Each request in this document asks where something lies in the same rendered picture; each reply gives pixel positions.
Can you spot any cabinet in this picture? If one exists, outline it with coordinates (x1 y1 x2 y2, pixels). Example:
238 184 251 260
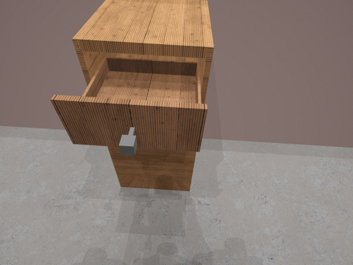
72 0 214 191

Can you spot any drawer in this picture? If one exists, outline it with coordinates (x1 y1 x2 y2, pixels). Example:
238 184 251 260
50 56 207 152

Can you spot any handle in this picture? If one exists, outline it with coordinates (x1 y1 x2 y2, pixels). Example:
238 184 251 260
119 127 137 155

